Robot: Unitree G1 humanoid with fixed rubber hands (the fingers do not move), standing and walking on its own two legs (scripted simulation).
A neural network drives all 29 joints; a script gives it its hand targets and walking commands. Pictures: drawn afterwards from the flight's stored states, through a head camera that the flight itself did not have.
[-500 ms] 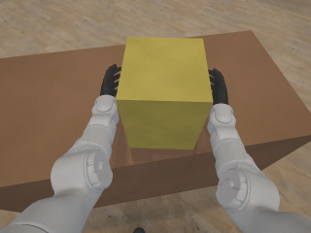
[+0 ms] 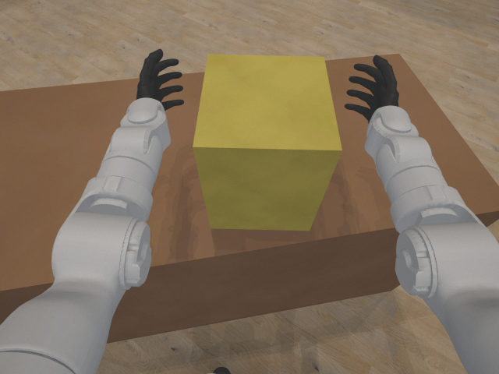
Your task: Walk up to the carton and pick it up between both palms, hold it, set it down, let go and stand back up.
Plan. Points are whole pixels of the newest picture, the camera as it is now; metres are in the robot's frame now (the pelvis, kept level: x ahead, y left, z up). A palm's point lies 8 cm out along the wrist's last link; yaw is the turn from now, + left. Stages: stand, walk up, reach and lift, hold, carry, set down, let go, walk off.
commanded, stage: set down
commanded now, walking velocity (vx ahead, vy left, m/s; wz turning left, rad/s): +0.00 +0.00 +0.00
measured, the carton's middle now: (262, 149) +0.49 +0.03 +0.03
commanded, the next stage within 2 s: none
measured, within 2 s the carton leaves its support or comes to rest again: neither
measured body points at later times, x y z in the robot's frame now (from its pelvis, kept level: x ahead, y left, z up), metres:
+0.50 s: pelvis +0.00 -0.02 +0.01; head +0.06 -0.01 +0.46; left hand +0.47 +0.21 +0.18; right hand +0.47 -0.20 +0.16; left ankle +0.03 +0.11 -0.73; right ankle +0.01 -0.11 -0.73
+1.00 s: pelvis +0.01 -0.02 +0.01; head +0.02 +0.01 +0.46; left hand +0.42 +0.24 +0.13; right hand +0.43 -0.19 +0.13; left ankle +0.03 +0.11 -0.73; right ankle +0.01 -0.11 -0.73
